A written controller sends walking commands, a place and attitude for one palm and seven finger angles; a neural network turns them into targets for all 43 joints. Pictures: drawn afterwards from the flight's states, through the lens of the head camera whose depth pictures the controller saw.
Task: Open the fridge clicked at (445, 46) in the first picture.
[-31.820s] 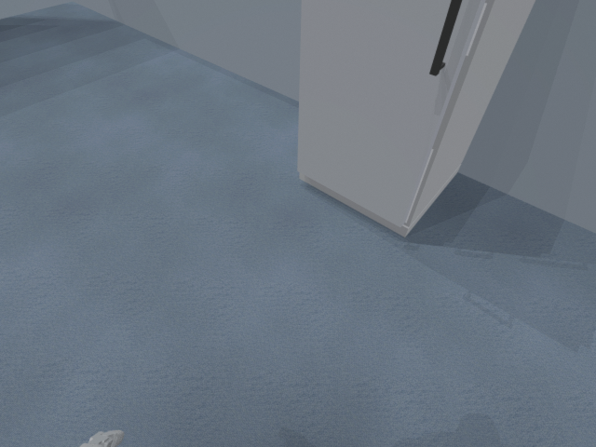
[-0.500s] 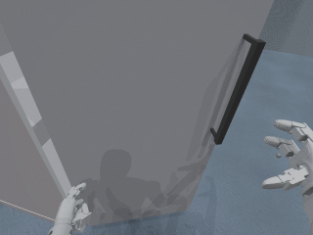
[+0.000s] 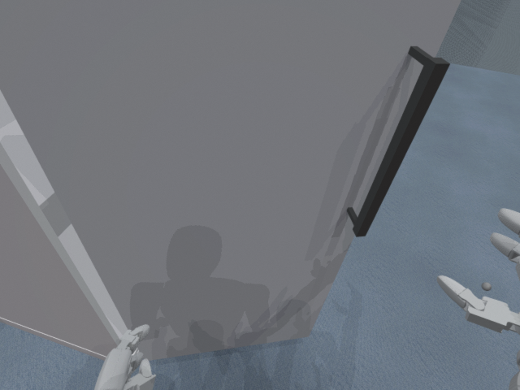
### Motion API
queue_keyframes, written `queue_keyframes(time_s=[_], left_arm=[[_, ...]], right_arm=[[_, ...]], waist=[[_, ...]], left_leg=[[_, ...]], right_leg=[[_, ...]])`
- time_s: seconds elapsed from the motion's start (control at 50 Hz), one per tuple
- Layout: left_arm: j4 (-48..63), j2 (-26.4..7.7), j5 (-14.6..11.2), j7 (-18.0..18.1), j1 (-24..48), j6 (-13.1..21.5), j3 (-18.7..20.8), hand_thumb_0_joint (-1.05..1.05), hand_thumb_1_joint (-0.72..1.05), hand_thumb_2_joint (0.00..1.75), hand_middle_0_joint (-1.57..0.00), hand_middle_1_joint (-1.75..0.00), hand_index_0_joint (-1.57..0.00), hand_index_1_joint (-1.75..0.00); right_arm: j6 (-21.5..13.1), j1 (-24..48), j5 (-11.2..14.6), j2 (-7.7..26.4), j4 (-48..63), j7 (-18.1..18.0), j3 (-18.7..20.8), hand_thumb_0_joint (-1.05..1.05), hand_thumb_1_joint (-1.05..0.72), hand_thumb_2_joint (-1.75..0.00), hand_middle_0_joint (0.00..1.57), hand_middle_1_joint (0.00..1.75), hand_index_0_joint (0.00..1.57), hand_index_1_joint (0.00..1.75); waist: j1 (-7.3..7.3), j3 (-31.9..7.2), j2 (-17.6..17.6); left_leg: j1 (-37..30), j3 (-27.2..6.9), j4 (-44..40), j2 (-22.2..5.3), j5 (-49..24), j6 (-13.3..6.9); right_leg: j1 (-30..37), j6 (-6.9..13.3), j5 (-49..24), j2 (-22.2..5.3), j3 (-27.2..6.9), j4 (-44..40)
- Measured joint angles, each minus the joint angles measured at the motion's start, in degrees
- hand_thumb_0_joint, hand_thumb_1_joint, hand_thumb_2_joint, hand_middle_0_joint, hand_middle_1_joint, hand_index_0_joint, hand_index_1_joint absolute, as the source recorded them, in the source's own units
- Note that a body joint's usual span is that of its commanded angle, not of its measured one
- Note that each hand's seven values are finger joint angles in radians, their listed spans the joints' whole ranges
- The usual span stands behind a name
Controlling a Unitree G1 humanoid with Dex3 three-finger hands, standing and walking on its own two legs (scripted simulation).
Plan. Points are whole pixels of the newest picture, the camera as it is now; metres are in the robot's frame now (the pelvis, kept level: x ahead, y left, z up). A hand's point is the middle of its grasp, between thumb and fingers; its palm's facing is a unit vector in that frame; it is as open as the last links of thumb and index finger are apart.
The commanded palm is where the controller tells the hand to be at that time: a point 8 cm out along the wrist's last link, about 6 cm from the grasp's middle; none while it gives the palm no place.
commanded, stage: draw the hand back to the body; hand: right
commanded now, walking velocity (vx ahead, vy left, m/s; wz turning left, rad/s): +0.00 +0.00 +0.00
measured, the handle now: (383, 158) +0.44 -0.20 +0.17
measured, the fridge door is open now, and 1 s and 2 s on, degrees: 64 64 64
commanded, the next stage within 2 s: step back with the hand held close in 0.64 s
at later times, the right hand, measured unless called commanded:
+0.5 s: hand (504, 308) +0.18 -0.27 +0.15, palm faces +0.49 +0.80 -0.35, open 7.6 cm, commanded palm +0.14 -0.30 +0.17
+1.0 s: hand (495, 309) +0.18 -0.26 +0.15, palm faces +0.38 +0.81 -0.45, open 7.4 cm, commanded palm +0.13 -0.31 +0.17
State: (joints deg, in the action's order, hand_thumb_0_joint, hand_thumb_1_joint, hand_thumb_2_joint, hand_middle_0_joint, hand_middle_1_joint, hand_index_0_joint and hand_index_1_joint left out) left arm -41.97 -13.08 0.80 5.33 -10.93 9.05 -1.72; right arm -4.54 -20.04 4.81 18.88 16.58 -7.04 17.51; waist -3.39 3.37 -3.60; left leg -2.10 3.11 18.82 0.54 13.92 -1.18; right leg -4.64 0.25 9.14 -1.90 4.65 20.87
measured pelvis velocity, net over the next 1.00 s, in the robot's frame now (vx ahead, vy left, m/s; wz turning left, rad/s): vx -0.02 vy -0.01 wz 0.01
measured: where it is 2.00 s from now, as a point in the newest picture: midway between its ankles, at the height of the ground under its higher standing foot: outside the picture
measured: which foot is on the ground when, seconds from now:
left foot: down 0.00-1.00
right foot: down 0.00-1.00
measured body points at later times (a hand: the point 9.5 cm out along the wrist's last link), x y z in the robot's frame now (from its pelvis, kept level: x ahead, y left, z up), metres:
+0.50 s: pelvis +0.00 +0.00 +0.00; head -0.03 +0.02 +0.45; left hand +0.20 +0.22 -0.08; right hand +0.15 -0.31 +0.17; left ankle -0.03 +0.10 -0.75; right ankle +0.03 -0.12 -0.75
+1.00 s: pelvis -0.02 -0.01 -0.01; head -0.02 +0.01 +0.44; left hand +0.17 +0.23 -0.09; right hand +0.16 -0.30 +0.17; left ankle -0.03 +0.10 -0.75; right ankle +0.03 -0.12 -0.75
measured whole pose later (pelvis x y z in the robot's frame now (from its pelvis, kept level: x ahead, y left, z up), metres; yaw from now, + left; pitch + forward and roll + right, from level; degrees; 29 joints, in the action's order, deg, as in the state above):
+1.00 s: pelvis -0.02 -0.01 -0.01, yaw +0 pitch -2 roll +1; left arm -34.7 -14.1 -0.4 5.4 -9.9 4.0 -0.7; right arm -7.2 -29.9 3.9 21.5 24.8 -6.9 19.7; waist -1.2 1.0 -3.9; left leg 9.4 2.7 26.5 0.6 15.4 -0.4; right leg -16.1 1.0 10.9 -2.6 4.9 28.7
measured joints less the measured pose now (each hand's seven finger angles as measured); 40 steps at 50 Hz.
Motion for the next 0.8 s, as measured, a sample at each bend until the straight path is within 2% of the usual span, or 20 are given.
queue_keyframes(time_s=[0.14, 0.4, 0.54, 0.8], left_arm=[[1.35, -0.36, -0.06, -0.41, 0.18, -0.66, 0.78, 0.01, 0.9, 0.9, -0.2, -0.3, -0.2, -0.3], [2.22, -0.65, -0.07, -0.28, 1.0, -0.89, 1.16, 0.01, 0.9, 0.9, -0.2, -0.3, -0.2, -0.3], [1.94, 0.04, 0.01, -0.14, 1.16, -0.84, 0.67, 0.01, 0.9, 0.9, -0.2, -0.3, -0.2, -0.3], [1.97, -0.09, -0.4, -0.17, 0.13, -1.23, 0.67, 0.01, 0.9, 0.9, -0.2, -0.3, -0.2, -0.3]], right_arm=[[-0.38, -4.2, 0.17, 0.84, 2.6, 0.47, 0.9, 0.0, -0.37, -0.64, 0.23, 0.61, 0.23, 0.61], [-0.18, -6.49, 0.27, 0.57, 3.8, 0.13, 1.6, 0.01, -0.79, -0.84, 0.21, 0.36, 0.22, 0.37], [-0.1, -5.4, 0.25, 0.26, 3.27, -0.05, 1.35, 0.01, -0.86, -0.88, 0.21, 0.32, 0.21, 0.32], [-0.7, -5.32, 0.29, 0.66, 3.24, 0.32, 1.58, 0.02, -0.89, -0.89, 0.21, 0.3, 0.21, 0.31]], waist=[[0.34, -0.8, 0.18], [-0.84, -0.61, 0.3], [-0.92, -0.29, 0.3], [-0.36, -0.3, -0.13]], left_leg=[[-0.3, -0.5, 0.01, -0.13, 0.42, 0.22], [-0.71, 0.18, -0.34, -0.03, 0.31, 0.18], [-0.91, 0.44, -0.58, 0.07, 0.02, 0.06], [-0.56, 0.51, -0.38, 0.41, -0.18, -0.07]], right_leg=[[0.34, 0.11, 0.75, 0.06, 0.49, 0.28], [0.09, 0.11, 0.83, 0.05, -0.22, 0.78], [0.2, 0.02, 0.44, 0.0, -0.5, 0.55], [-0.34, -0.12, 0.38, -0.36, -0.62, 1.11]])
